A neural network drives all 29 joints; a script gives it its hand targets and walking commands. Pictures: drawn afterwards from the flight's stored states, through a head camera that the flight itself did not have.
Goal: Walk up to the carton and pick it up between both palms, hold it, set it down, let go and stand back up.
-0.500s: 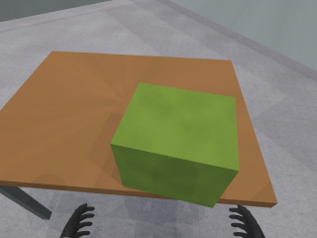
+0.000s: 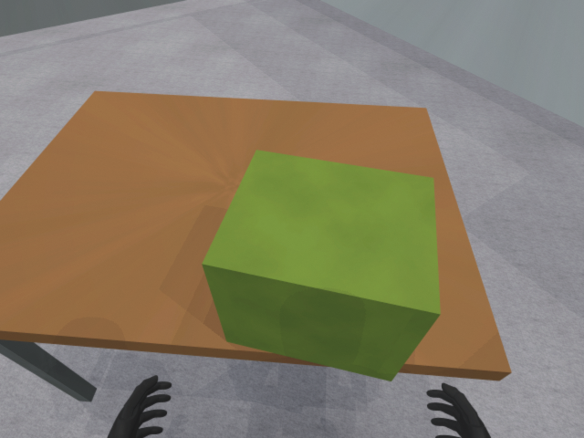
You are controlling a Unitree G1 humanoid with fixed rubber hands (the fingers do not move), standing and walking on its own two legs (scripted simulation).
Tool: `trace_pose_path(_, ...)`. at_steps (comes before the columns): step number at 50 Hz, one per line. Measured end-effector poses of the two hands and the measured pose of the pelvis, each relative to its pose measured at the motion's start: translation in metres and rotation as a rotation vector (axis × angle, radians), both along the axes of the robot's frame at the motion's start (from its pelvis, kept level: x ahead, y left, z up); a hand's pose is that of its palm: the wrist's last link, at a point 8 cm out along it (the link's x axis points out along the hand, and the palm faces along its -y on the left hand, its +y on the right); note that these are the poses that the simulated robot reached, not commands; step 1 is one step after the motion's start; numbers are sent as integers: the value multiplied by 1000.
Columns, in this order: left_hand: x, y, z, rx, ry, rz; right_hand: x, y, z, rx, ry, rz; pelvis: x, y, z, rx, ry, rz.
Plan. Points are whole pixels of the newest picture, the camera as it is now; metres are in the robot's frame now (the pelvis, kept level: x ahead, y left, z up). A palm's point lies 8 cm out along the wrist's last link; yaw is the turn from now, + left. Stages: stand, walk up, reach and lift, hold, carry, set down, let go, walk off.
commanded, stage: stand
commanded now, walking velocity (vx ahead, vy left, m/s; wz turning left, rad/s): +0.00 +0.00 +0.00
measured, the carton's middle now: (323, 265) +0.38 -0.04 +0.00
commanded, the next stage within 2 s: none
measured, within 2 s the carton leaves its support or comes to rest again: neither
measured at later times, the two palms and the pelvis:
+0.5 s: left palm out of the picture +0.15 +0.24 -0.08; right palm out of the picture +0.14 -0.24 -0.09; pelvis +0.00 +0.00 +0.00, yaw +0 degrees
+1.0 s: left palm out of the picture +0.14 +0.24 -0.08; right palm out of the picture +0.12 -0.25 -0.09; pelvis -0.02 +0.00 +0.00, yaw +0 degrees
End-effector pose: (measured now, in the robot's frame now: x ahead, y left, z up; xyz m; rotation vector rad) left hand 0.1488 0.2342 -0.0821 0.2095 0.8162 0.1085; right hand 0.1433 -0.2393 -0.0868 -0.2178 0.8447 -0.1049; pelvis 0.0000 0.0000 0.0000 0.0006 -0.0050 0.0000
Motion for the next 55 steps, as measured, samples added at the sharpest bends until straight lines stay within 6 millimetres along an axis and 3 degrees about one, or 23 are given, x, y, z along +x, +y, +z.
trace_pose_path(29,-3,3,2,9,-5,-2,-8,-4,-2,-10,18,-3,-4,0,0,0,-5,0)
trace_pose_path(55,-17,4,5,11,-28,-5,-30,-7,-5,-14,33,-12,-19,0,0,0,-27,0)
